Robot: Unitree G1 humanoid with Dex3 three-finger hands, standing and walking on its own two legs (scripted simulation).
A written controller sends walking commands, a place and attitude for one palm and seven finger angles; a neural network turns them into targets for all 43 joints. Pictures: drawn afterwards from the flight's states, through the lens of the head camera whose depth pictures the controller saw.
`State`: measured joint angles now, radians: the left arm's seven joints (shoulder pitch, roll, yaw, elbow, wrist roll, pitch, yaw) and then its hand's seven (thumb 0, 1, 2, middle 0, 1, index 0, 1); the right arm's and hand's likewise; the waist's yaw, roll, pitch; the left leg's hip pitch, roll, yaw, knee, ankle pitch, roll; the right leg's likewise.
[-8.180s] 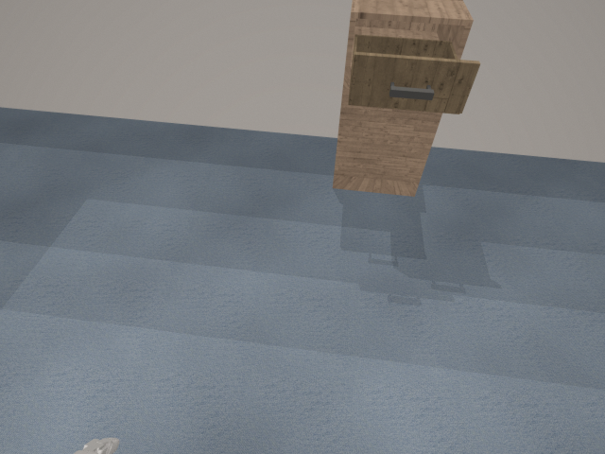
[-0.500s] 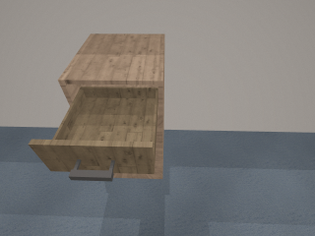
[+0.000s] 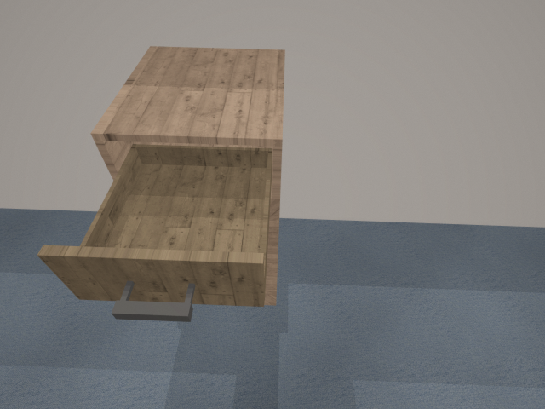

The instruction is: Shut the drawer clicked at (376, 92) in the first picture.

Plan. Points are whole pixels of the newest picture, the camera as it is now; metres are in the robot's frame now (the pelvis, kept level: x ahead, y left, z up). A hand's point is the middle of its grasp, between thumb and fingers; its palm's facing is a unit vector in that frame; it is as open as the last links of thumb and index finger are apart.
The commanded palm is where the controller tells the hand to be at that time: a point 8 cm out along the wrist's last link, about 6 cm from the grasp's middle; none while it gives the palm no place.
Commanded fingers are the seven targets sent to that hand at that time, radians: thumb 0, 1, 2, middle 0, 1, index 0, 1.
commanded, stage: look again from close up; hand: left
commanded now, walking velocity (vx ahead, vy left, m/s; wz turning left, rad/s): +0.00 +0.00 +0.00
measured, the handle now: (156, 299) +0.30 +0.22 -0.06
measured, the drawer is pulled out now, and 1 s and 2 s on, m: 0.30 0.27 0.27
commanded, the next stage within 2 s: raise the hand and make a fist in 0.16 s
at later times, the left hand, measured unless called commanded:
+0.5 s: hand (163, 363) +0.19 +0.17 -0.01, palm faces +0.16 -0.99 -0.05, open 6.8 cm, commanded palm +0.10 +0.21 -0.06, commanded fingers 0.00 0.90 0.90 -0.46 -0.58 -0.46 -0.58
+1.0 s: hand (162, 393) +0.15 +0.16 -0.02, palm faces -0.01 -1.00 -0.03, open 4.3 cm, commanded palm +0.11 +0.22 -0.02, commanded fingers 0.00 0.90 0.90 -0.96 -1.12 -0.96 -1.12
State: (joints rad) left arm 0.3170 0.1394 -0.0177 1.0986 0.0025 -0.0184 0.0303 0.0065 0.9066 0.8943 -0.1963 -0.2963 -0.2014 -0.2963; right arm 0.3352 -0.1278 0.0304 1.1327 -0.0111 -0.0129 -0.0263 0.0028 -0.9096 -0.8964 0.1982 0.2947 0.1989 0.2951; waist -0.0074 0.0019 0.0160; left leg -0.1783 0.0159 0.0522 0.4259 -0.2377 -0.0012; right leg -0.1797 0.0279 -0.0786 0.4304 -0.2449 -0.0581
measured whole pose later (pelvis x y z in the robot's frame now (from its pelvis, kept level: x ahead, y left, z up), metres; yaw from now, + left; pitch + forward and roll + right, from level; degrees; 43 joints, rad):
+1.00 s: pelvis -0.03 +0.00 -0.08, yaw +2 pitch +12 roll -1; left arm 0.54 0.19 0.05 -0.16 -0.22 -0.33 -0.21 0.02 0.90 0.90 -0.76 -0.91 -0.77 -0.91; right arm 0.24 -0.16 0.05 0.52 0.03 -0.17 -0.05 0.01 -0.90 -0.90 0.20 0.30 0.21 0.30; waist 0.00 0.04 -0.13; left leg -0.81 0.03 -0.01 1.09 -0.48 0.00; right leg -0.78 0.00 -0.14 1.05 -0.49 -0.07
